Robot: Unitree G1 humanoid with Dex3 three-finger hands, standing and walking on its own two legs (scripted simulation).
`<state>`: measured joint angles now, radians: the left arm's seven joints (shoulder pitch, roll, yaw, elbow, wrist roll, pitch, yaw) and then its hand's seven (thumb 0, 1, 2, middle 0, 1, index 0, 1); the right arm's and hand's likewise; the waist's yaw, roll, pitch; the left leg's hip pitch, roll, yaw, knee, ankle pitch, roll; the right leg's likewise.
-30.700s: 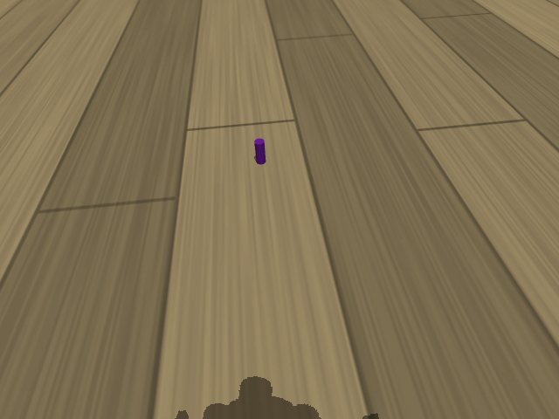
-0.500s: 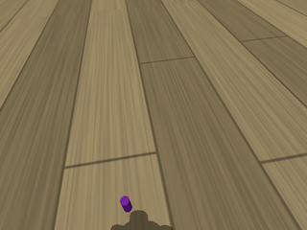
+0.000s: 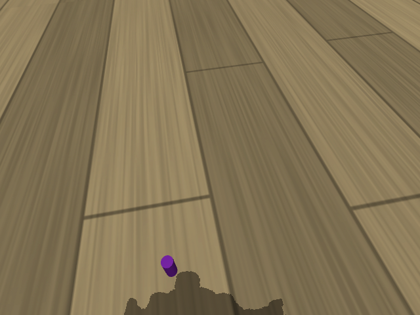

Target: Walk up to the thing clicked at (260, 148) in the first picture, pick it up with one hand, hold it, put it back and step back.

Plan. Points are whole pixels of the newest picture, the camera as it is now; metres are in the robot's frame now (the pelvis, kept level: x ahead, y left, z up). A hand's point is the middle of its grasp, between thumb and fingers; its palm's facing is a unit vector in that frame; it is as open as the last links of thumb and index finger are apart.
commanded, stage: step back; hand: left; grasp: from the side
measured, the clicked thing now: (169, 266) +0.40 +0.23 -0.71
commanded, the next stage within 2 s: none
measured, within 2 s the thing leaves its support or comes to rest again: neither
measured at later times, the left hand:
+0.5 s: hand out of the picture +0.05 +0.29 -0.18, palm faces -0.04 -0.94 -0.34, open 7.4 cm
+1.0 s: hand out of the picture -0.06 +0.28 -0.15, palm faces -0.04 -0.92 -0.40, open 7.4 cm
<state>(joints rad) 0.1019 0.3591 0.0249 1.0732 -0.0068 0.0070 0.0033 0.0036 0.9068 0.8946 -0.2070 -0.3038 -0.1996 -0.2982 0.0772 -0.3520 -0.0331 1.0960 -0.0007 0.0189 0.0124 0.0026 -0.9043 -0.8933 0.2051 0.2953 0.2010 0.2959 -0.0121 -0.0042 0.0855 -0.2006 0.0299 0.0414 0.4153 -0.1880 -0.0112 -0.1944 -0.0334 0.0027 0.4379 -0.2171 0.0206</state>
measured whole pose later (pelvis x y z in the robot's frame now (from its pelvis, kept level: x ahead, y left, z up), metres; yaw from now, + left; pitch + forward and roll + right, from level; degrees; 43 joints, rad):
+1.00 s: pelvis -0.20 +0.03 -0.01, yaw -2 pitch -2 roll +1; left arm 0.13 0.35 0.06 0.78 0.04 0.04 0.01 0.01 0.91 0.89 -0.21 -0.30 -0.20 -0.30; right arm 0.16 -0.40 -0.04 0.87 0.00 0.04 -0.02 0.00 -0.90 -0.89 0.21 0.30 0.20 0.30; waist 0.02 0.00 0.16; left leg -0.37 -0.09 -0.10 0.99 -0.53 -0.02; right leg -0.34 0.01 0.04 0.60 -0.23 -0.02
